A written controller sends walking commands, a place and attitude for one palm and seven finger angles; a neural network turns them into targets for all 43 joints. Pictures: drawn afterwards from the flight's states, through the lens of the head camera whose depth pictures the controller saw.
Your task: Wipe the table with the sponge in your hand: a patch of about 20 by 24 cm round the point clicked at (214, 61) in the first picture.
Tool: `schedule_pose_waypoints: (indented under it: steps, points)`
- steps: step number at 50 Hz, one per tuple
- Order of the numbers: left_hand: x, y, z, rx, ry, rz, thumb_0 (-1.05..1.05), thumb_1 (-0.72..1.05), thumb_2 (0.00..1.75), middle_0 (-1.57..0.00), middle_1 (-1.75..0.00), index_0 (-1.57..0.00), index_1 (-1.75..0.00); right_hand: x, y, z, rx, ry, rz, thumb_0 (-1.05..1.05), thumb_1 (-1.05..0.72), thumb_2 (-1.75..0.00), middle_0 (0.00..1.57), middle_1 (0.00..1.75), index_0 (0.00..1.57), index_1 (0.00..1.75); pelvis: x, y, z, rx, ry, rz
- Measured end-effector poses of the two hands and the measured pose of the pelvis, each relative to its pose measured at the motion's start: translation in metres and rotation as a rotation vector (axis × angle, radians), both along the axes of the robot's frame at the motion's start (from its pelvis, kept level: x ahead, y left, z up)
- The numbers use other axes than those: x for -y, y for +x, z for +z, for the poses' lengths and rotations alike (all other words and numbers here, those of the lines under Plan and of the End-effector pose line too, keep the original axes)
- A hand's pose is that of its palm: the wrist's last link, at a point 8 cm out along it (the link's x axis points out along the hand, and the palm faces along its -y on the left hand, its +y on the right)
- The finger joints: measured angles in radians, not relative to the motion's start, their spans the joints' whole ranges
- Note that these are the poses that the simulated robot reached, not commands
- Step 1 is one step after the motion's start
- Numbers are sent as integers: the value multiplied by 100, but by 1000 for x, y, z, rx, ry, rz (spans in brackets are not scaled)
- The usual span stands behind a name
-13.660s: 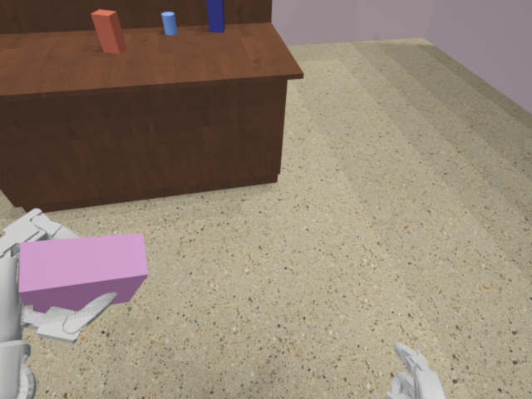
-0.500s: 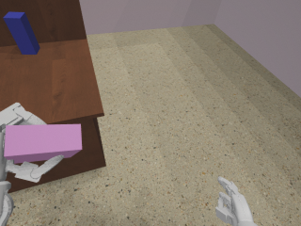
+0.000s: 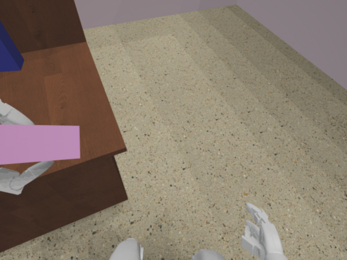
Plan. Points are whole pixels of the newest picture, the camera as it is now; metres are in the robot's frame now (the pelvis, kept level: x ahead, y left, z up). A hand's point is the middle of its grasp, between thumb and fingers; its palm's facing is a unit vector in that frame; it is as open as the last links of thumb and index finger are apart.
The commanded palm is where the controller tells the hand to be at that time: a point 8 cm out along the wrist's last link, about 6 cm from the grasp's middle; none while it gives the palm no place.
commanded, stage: shuffle to correct the standing spot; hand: left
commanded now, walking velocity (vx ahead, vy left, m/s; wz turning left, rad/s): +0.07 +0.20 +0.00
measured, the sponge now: (41, 145) +0.25 +0.23 +0.18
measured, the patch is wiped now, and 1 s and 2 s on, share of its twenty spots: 0.00 0.00 0.00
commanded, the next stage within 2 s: come to a stop and stand still in 0.98 s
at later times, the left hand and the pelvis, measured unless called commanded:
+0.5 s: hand out of the picture +0.27 +0.34 +0.21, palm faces +0.40 -0.82 -0.41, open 9.2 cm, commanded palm +0.21 +0.39 +0.21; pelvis +0.05 +0.10 +0.01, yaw +1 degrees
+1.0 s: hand out of the picture +0.24 +0.42 +0.22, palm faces +0.39 -0.82 -0.42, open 9.2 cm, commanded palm +0.18 +0.48 +0.21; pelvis +0.03 +0.19 +0.02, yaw +2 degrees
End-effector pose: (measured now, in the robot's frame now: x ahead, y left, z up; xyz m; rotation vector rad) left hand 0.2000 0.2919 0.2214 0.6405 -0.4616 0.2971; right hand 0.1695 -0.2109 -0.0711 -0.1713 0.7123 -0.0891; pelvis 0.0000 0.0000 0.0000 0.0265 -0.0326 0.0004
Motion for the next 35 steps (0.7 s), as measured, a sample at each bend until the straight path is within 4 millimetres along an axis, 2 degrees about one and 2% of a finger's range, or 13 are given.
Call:
schedule_pose_waypoints:
  steps: [4,8,12,16,18,22,25,28,31,35]
  points:
    - [2,6,2,-39,-6,4,0,-41,101,-84,-134,-84,-134,-23,5,-10,3,76,23,1,-90,-90,20,30,20,30,-12,12,0,-12,-12,4]
    - [-6,5,6,-96,-49,-9,0,-41,101,-84,-134,-84,-134,-36,5,-11,-95,65,46,1,-90,-90,20,30,20,30,-33,30,14,-29,-6,13]
    - [-42,10,5,-125,-29,52,0,-41,101,-84,-134,-84,-134,-43,13,-2,-146,8,42,1,-90,-90,20,30,20,30,-53,44,22,-46,12,10]
    - [-85,24,-12,-105,-72,109,0,-41,101,-84,-134,-84,-134,-52,35,-2,-94,-62,15,2,-90,-90,20,30,20,30,-81,52,10,-28,-1,21]
    - [-96,32,-19,-88,-107,112,0,-41,101,-84,-134,-84,-134,-62,46,1,-55,-62,-2,2,-90,-90,20,30,20,30,-90,50,7,-11,5,18]
    - [-94,39,-16,-71,-159,67,0,-41,101,-84,-134,-84,-134,-89,61,16,29,-29,12,2,-90,-90,19,30,20,30,-100,50,12,-3,-3,19]
    - [-84,33,3,-29,-134,7,0,-41,101,-84,-134,-84,-134,-106,68,24,78,2,35,1,-90,-90,19,30,20,30,-104,53,15,-12,-5,17]
    - [-80,24,24,4,-59,-5,0,-41,101,-84,-134,-84,-134,-117,73,22,105,33,60,1,-90,-90,20,30,20,30,-107,57,14,-22,3,13]
    - [-90,19,32,-11,-5,51,0,-41,101,-84,-134,-84,-134,-122,74,10,89,54,73,1,-90,-90,20,30,20,30,-112,58,13,-22,-15,15]
    - [-120,17,19,-83,-84,171,0,-41,101,-84,-134,-84,-134,-122,60,4,-8,58,79,1,-90,-90,20,30,20,30,-119,59,24,-21,27,14]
